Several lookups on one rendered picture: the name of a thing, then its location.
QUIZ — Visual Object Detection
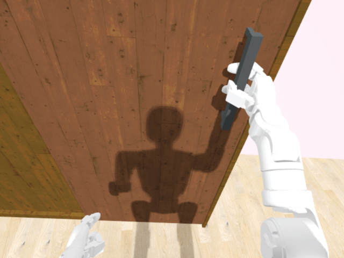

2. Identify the robot right hand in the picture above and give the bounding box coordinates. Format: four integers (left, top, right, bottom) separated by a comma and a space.
222, 62, 276, 117

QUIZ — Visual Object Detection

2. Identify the right robot forearm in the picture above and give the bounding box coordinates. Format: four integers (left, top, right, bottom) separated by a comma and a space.
248, 103, 329, 258

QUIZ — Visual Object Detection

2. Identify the wardrobe door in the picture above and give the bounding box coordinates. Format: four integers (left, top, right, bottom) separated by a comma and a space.
0, 63, 84, 213
0, 0, 300, 224

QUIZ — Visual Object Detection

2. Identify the handle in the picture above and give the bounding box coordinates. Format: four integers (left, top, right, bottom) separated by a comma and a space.
220, 27, 263, 130

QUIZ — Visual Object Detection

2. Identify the right robot upper arm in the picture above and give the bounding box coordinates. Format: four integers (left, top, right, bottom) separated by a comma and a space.
260, 218, 328, 258

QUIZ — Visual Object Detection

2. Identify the robot left hand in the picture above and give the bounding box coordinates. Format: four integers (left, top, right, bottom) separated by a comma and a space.
66, 212, 105, 258

